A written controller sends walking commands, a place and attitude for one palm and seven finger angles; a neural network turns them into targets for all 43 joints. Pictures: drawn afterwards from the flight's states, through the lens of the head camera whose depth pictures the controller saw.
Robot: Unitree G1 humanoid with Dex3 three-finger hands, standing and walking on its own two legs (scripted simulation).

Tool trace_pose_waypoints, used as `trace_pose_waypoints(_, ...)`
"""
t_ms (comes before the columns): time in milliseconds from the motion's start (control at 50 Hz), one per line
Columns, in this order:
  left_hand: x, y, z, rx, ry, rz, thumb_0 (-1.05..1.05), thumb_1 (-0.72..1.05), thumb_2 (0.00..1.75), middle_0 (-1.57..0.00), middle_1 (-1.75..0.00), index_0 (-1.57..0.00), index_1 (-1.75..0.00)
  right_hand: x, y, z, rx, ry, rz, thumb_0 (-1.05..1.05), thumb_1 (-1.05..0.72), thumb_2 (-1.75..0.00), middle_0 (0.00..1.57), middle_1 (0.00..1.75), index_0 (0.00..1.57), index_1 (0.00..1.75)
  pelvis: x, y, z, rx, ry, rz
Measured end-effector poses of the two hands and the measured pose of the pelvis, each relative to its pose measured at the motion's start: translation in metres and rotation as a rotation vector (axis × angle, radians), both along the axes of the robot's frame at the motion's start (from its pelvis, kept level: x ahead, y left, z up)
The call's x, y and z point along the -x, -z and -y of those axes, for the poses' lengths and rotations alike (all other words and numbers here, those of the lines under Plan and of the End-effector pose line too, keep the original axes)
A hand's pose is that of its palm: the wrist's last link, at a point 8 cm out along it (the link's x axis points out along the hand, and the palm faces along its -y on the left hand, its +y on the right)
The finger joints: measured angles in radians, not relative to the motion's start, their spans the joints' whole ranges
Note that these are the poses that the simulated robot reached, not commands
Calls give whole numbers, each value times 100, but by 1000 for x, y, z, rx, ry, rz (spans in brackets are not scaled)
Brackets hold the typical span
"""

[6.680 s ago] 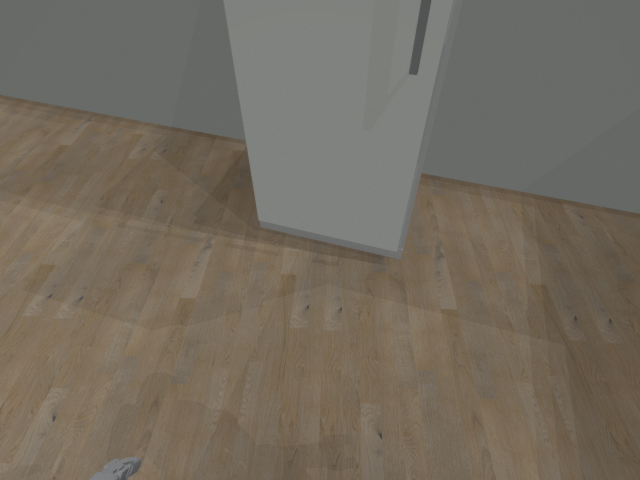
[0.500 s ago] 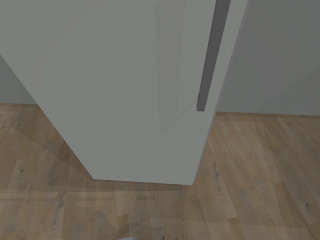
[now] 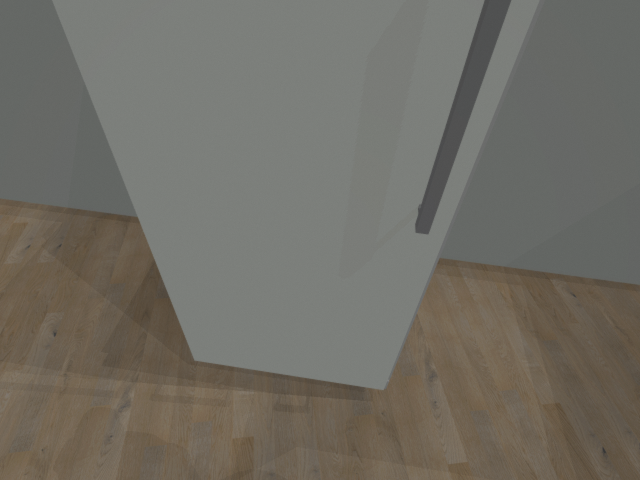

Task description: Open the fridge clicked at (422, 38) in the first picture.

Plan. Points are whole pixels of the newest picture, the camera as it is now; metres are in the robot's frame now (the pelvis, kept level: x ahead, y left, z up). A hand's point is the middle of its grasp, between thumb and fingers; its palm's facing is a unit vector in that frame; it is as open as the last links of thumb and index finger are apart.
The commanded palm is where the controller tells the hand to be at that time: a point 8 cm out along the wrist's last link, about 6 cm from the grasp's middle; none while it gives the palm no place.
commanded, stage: come to a stop and stand still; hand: right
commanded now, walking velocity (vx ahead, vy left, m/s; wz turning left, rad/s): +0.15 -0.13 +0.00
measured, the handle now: (464, 87) +0.52 -0.13 +0.27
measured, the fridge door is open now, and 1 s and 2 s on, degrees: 0 0 0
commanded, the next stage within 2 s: look again from close up in 0.88 s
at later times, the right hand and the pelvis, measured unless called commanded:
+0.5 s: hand out of the picture +0.00 -0.20 -0.19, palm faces +0.02 +0.98 -0.18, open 7.4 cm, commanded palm none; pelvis +0.01 -0.04 -0.01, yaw -1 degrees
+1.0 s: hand out of the picture +0.01 -0.22 -0.18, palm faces -0.01 +0.98 -0.22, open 7.4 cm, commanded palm none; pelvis +0.00 -0.04 -0.01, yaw +1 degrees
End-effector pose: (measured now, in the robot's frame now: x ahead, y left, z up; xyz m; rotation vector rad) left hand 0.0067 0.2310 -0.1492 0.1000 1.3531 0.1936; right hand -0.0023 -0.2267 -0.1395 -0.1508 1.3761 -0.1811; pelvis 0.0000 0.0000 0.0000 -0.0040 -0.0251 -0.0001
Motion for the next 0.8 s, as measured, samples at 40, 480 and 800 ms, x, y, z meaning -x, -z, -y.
trace_pose_waypoints(40, 16, 0, -3, 10, -1, -42, 0, 91, 90, -20, -30, -20, -30, 6, -2, -9, -10, 11, 2, 1, -91, -90, 20, 30, 20, 30, -1, -2, -3, 3, -8, 0)
trace_pose_waypoints(480, 3, 2, 47, -17, 54, -47, 2, 94, 90, -20, -30, -20, -30, 9, 21, 21, -49, -4, -65, 1, -91, -90, 21, 30, 20, 30, -9, 11, 38, -30, 13, -34)
trace_pose_waypoints(800, -11, 5, 53, -10, 59, 21, 1, 93, 90, -20, -30, -20, -30, -27, 6, 60, 36, -54, 28, 1, -91, -90, 20, 30, 20, 30, -8, 9, 51, 5, -17, -21)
